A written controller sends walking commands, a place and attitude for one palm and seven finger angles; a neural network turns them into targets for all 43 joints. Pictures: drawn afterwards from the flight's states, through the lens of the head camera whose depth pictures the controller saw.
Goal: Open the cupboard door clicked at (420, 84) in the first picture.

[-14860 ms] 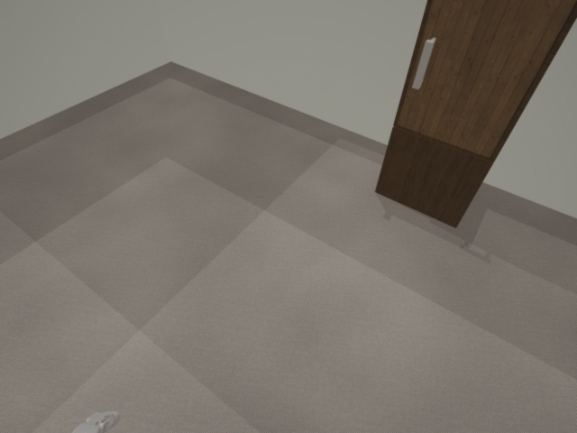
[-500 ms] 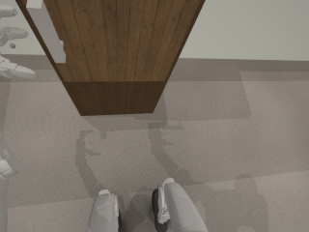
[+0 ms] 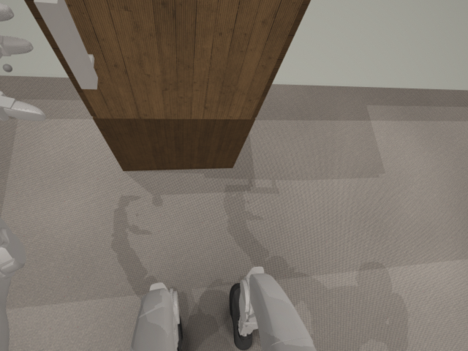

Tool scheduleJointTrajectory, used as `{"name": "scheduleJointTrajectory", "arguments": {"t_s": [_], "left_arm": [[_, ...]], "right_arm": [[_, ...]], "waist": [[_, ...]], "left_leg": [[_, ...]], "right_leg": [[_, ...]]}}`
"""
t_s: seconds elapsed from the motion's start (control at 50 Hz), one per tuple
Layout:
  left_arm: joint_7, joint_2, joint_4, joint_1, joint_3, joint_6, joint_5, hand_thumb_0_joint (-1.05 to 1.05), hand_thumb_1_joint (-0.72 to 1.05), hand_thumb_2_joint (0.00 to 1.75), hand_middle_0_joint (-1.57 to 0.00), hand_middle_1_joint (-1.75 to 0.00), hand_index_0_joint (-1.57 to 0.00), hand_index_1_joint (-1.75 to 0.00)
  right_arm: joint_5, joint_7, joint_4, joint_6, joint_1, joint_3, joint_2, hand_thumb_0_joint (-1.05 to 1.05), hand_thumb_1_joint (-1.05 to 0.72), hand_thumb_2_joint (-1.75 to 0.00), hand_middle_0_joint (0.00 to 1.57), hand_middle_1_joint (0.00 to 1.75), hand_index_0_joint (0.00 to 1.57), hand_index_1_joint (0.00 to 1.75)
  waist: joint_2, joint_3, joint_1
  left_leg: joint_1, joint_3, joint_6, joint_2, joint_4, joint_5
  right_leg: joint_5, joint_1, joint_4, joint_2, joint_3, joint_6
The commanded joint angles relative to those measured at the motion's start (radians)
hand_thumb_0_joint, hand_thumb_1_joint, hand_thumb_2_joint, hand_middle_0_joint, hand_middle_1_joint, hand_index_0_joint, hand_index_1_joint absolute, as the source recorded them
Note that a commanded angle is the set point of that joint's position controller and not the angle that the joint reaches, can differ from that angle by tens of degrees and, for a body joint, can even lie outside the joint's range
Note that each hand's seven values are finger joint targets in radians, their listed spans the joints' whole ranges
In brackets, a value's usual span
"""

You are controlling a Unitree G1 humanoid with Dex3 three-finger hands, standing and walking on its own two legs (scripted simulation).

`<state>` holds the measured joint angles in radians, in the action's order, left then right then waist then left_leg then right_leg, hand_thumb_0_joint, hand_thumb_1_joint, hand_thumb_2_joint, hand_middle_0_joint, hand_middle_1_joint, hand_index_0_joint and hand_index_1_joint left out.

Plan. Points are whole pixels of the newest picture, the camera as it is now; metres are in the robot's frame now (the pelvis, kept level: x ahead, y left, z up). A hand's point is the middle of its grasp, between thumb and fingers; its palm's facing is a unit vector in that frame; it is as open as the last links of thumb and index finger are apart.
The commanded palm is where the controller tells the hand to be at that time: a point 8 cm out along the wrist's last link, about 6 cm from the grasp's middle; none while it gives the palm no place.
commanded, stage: slide the fingers in behind the handle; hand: left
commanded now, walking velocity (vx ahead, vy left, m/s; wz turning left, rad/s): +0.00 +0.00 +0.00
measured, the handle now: (73, 36) +0.59 +0.20 +0.05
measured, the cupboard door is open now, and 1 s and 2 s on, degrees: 0 0 1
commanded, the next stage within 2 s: close the thumb around the handle in 1.48 s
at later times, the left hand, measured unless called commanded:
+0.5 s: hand (42, 68) +0.53 +0.24 +0.06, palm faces -0.02 -1.00 -0.03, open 14.0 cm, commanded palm +0.51 +0.26 +0.05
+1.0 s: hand (75, 67) +0.53 +0.20 +0.06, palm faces -0.01 -1.00 -0.05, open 14.0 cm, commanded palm +0.51 +0.23 +0.05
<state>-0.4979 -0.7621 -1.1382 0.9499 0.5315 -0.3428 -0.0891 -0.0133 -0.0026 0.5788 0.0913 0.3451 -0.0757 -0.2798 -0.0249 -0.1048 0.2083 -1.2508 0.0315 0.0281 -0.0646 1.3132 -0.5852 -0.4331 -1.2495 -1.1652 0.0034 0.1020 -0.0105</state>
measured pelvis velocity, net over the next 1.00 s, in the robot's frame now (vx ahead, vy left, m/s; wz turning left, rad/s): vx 0.00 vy -0.01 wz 0.02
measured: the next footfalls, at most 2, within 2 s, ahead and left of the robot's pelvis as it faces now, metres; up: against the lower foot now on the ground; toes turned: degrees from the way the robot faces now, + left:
none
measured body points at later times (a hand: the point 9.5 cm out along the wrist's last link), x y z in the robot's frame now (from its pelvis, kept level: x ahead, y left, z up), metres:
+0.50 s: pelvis -0.01 +0.00 +0.00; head +0.18 +0.04 +0.41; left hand +0.52 +0.29 +0.06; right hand +0.00 -0.26 -0.10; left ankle +0.00 +0.10 -0.62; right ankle +0.05 -0.14 -0.62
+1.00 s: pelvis +0.00 -0.01 +0.01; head +0.18 +0.02 +0.42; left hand +0.52 +0.25 +0.06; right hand +0.02 -0.27 -0.10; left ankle +0.00 +0.10 -0.62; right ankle +0.05 -0.14 -0.62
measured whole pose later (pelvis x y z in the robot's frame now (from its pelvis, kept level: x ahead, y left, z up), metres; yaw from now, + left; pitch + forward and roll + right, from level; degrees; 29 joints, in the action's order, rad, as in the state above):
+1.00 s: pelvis +0.00 -0.01 +0.01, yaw +1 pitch +28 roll -4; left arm -0.29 -0.56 -1.14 0.94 0.42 -0.43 -0.07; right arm -0.03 0.02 0.59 0.09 0.35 -0.05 -0.26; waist -0.03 -0.11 0.20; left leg -1.19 0.01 0.02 -0.05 1.27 -0.58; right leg -0.44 -1.21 -1.17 0.01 0.08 0.00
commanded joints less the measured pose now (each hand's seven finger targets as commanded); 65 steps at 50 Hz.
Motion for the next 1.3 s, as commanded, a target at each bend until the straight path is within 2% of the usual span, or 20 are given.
{"name": "scheduleJointTrajectory", "arguments": {"t_s": [0.0, 0.06, 0.14, 0.26, 0.28, 0.3, 0.32, 0.4, 0.56, 0.62, 0.74, 0.76, 0.8, 0.84, 0.86, 0.92, 1.0, 1.06, 1.2, 1.28], "left_arm": [[0.017, -0.202, 0.194, 0.391, -0.019, -0.066, -0.034, 0.00, -0.50, 0.30, -0.30, -1.20, -0.30, -1.20], [0.038, -0.242, 0.185, 0.381, 0.010, -0.071, -0.025, 0.00, -0.50, 0.30, -0.30, -1.20, -0.30, -1.20], [0.075, -0.232, 0.189, 0.374, 0.005, -0.089, -0.004, 0.00, -0.50, 0.30, -0.30, -1.20, -0.30, -1.20], [0.102, -0.236, 0.192, 0.428, 0.008, -0.119, 0.003, 0.00, -0.50, 0.30, -0.30, -1.20, -0.30, -1.20], [0.102, -0.203, 0.186, 0.440, -0.017, -0.117, 0.001, 0.00, -0.50, 0.30, -0.30, -1.20, -0.30, -1.20], [0.103, -0.227, 0.200, 0.424, 0.007, -0.119, 0.001, 0.00, -0.50, 0.30, -0.30, -1.20, -0.30, -1.20], [0.098, -0.182, 0.184, 0.405, -0.023, -0.116, -0.001, 0.00, -0.50, 0.30, -0.30, -1.20, -0.30, -1.20], [0.101, -0.133, 0.162, 0.424, -0.057, -0.094, -0.004, 0.00, -0.50, 0.30, -0.30, -1.20, -0.30, -1.20], [0.157, -0.118, 0.229, 0.448, -0.044, -0.123, 0.001, 0.00, -0.50, 0.30, -0.30, -1.20, -0.30, -1.20], [0.176, -0.102, 0.252, 0.390, -0.041, -0.131, 0.002, 0.00, -0.50, 0.30, -0.30, -1.20, -0.30, -1.20], [0.206, -0.076, 0.178, 0.363, -0.053, -0.113, 0.015, 0.00, -0.50, 0.30, -0.30, -1.20, -0.30, -1.20], [0.211, -0.108, 0.205, 0.393, -0.036, -0.122, 0.016, 0.00, -0.50, 0.30, -0.30, -1.20, -0.30, -1.20], [0.214, -0.103, 0.234, 0.392, -0.031, -0.142, 0.013, 0.00, -0.50, 0.30, -0.30, -1.20, -0.30, -1.20], [0.210, -0.070, 0.245, 0.359, -0.048, -0.163, 0.008, 0.00, -0.50, 0.30, -0.30, -1.20, -0.30, -1.20], [0.210, -0.074, 0.246, 0.372, -0.051, -0.170, 0.010, 0.00, -0.50, 0.30, -0.30, -1.20, -0.30, -1.20], [0.204, 0.024, 0.198, 0.400, -0.126, -0.162, 0.005, 0.00, -0.50, 0.30, -0.30, -1.20, -0.30, -1.20], [0.210, -0.006, 0.175, 0.413, -0.101, -0.141, 0.004, 0.00, -0.50, 0.30, -0.30, -1.20, -0.30, -1.20], [0.225, -0.034, 0.239, 0.422, -0.075, -0.163, 0.003, 0.00, -0.50, 0.30, -0.30, -1.20, -0.30, -1.20], [0.235, -0.114, 0.219, 0.385, -0.027, -0.168, 0.025, 0.00, -0.50, 0.30, -0.30, -1.20, -0.30, -1.20], [0.202, -0.080, 0.225, 0.338, -0.042, -0.164, 0.004, 0.00, -0.50, 0.30, -0.30, -1.20, -0.30, -1.20]], "right_arm": [[-0.003, -0.013, -0.017, -0.010, 0.206, 0.079, -0.203, 0.00, -0.90, -0.90, 0.20, 0.30, 0.20, 0.30], [-0.003, -0.014, -0.024, -0.011, 0.204, 0.076, -0.206, 0.00, -0.90, -0.90, 0.20, 0.30, 0.20, 0.30], [-0.006, -0.009, -0.033, -0.014, 0.199, 0.075, -0.202, 0.00, -0.90, -0.90, 0.20, 0.30, 0.20, 0.30], [-0.010, -0.009, -0.032, -0.019, 0.192, 0.073, -0.202, 0.00, -0.90, -0.90, 0.20, 0.30, 0.20, 0.30], [-0.009, -0.009, -0.027, -0.021, 0.194, 0.074, -0.201, 0.00, -0.90, -0.90, 0.20, 0.30, 0.20, 0.30], [-0.012, -0.009, -0.028, -0.020, 0.198, 0.075, -0.202, 0.00, -0.90, -0.90, 0.20, 0.30, 0.20, 0.30], [-0.011, -0.007, -0.031, -0.020, 0.201, 0.077, -0.199, 0.00, -0.90, -0.90, 0.20, 0.30, 0.20, 0.30], [-0.010, -0.006, -0.021, -0.017, 0.203, 0.077, -0.200, 0.00, -0.90, -0.90, 0.20, 0.30, 0.20, 0.30], [-0.020, 0.000, -0.009, -0.016, 0.220, 0.087, -0.193, 0.00, -0.90, -0.90, 0.20, 0.30, 0.20, 0.30], [-0.021, 0.007, -0.020, -0.014, 0.219, 0.089, -0.185, 0.00, -0.90, -0.90, 0.20, 0.30, 0.20, 0.30], [-0.014, 0.008, -0.030, -0.003, 0.209, 0.086, -0.179, 0.00, -0.90, -0.90, 0.20, 0.30, 0.20, 0.30], [-0.015, 0.005, -0.031, -0.003, 0.209, 0.085, -0.180, 0.00, -0.90, -0.90, 0.20, 0.30, 0.20, 0.30], [-0.016, 0.006, -0.033, -0.010, 0.207, 0.088, -0.173, 0.00, -0.90, -0.90, 0.20, 0.30, 0.20, 0.30], [-0.017, 0.009, -0.034, -0.011, 0.208, 0.092, -0.171, 0.00, -0.90, -0.90, 0.20, 0.30, 0.20, 0.30], [-0.018, 0.008, -0.029, -0.011, 0.202, 0.092, -0.172, 0.00, -0.90, -0.90, 0.20, 0.30, 0.20, 0.30], [-0.016, 0.011, -0.016, -0.013, 0.203, 0.092, -0.165, 0.00, -0.90, -0.90, 0.20, 0.30, 0.20, 0.30], [-0.014, 0.002, -0.013, -0.012, 0.202, 0.094, -0.173, 0.00, -0.90, -0.90, 0.20, 0.30, 0.20, 0.30], [-0.019, 0.004, -0.016, -0.016, 0.201, 0.096, -0.171, 0.00, -0.90, -0.90, 0.20, 0.30, 0.20, 0.30], [-0.013, 0.003, -0.036, -0.014, 0.187, 0.086, -0.163, 0.00, -0.90, -0.90, 0.20, 0.30, 0.20, 0.30], [-0.009, 0.003, -0.037, -0.015, 0.187, 0.091, -0.166, 0.00, -0.90, -0.90, 0.20, 0.30, 0.20, 0.30]], "waist": [[-0.234, -0.551, 0.025], [-0.229, -0.547, 0.012], [-0.237, -0.538, 0.002], [-0.230, -0.560, 0.011], [-0.227, -0.553, 0.025], [-0.231, -0.577, 0.006], [-0.243, -0.575, 0.015], [-0.219, -0.542, 0.027], [-0.232, -0.600, 0.018], [-0.238, -0.623, -0.005], [-0.149, -0.522, 0.009], [-0.153, -0.535, 0.006], [-0.165, -0.573, -0.001], [-0.187, -0.612, -0.008], [-0.180, -0.602, -0.004], [-0.154, -0.532, 0.028], [-0.145, -0.546, 0.023], [-0.184, -0.633, 0.004], [-0.135, -0.596, -0.010], [-0.153, -0.615, -0.015]], "left_leg": [[0.475, 0.067, -0.001, 0.017, -0.152, 0.530], [0.448, 0.062, -0.001, 0.020, -0.160, 0.506], [0.468, 0.067, -0.009, 0.021, -0.175, 0.494], [0.449, 0.067, -0.008, 0.022, -0.168, 0.458], [0.455, 0.070, -0.008, 0.022, -0.170, 0.456], [0.459, 0.070, -0.009, 0.022, -0.170, 0.475], [0.479, 0.071, -0.009, 0.022, -0.169, 0.494], [0.463, 0.076, -0.009, 0.021, -0.176, 0.461], [0.536, 0.089, -0.026, 0.017, -0.174, 0.557], [0.536, 0.077, -0.023, 0.021, -0.175, 0.590], [0.422, 0.045, -0.005, 0.029, -0.190, 0.472], [0.410, 0.044, -0.003, 0.030, -0.189, 0.470], [0.413, 0.036, -0.002, 0.036, -0.185, 0.480], [0.467, 0.038, -0.009, 0.035, -0.181, 0.529], [0.461, 0.041, -0.010, 0.032, -0.179, 0.522], [0.440, 0.040, -0.003, 0.035, -0.180, 0.472], [0.410, 0.035, 0.000, 0.040, -0.180, 0.441], [0.452, 0.034, -0.005, 0.040, -0.166, 0.507], [0.319, 0.003, 0.008, 0.048, -0.166, 0.432], [0.377, 0.008, 0.002, 0.045, -0.174, 0.473]], "right_leg": [[0.235, 0.235, 0.100, -0.048, -0.034, 0.028], [0.229, 0.258, 0.097, -0.047, -0.037, 0.031], [0.198, 0.239, 0.093, -0.047, -0.032, 0.034], [0.182, 0.243, 0.084, -0.045, -0.037, 0.033], [0.181, 0.234, 0.087, -0.045, -0.035, 0.032], [0.195, 0.257, 0.083, -0.044, -0.036, 0.033], [0.200, 0.233, 0.083, -0.045, -0.035, 0.035], [0.180, 0.214, 0.090, -0.044, -0.030, 0.031], [0.218, 0.213, 0.083, -0.042, -0.026, 0.034], [0.252, 0.257, 0.083, -0.043, -0.032, 0.038], [0.240, 0.307, 0.103, -0.042, -0.044, 0.029], [0.252, 0.328, 0.099, -0.040, -0.049, 0.029], [0.281, 0.364, 0.098, -0.040, -0.058, 0.030], [0.305, 0.357, 0.093, -0.041, -0.057, 0.032], [0.296, 0.347, 0.089, -0.040, -0.056, 0.031], [0.263, 0.313, 0.101, -0.041, -0.052, 0.030], [0.254, 0.331, 0.104, -0.037, -0.060, 0.028], [0.311, 0.358, 0.088, -0.035, -0.065, 0.030], [0.336, 0.471, 0.092, -0.035, -0.092, 0.025], [0.354, 0.457, 0.096, -0.036, -0.084, 0.027]]}}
